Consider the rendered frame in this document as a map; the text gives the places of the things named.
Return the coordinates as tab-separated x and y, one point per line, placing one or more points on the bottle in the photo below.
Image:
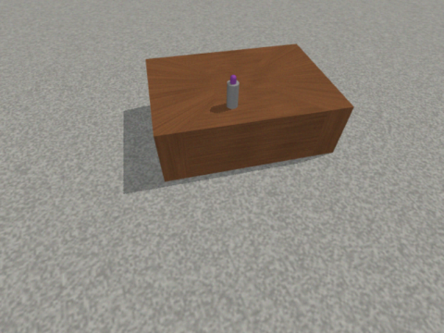
232	92

